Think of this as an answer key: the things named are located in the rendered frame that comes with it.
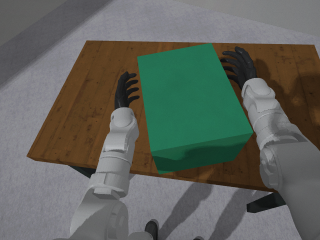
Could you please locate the carton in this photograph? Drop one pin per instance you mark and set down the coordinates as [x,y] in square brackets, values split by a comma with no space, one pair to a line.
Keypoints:
[193,115]

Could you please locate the robot right forearm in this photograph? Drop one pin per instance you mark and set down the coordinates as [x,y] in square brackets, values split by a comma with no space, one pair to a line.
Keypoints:
[266,116]

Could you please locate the robot left hand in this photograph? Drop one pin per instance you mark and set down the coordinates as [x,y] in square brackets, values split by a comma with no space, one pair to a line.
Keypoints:
[121,99]

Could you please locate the table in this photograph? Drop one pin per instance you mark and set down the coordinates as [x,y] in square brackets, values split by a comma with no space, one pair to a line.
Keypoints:
[78,123]

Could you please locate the right robot upper arm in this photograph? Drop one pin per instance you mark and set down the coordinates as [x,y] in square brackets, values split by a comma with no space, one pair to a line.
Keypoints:
[293,169]

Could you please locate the left robot upper arm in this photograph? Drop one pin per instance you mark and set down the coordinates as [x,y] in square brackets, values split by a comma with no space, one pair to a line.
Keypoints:
[100,219]

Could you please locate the robot left forearm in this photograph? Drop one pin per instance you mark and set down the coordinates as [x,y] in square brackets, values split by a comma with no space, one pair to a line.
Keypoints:
[110,181]

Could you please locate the robot left foot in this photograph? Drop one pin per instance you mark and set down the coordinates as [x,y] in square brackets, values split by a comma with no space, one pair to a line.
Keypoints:
[151,228]

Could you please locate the robot right hand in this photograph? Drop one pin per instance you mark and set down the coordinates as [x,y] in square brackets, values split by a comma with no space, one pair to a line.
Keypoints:
[244,69]

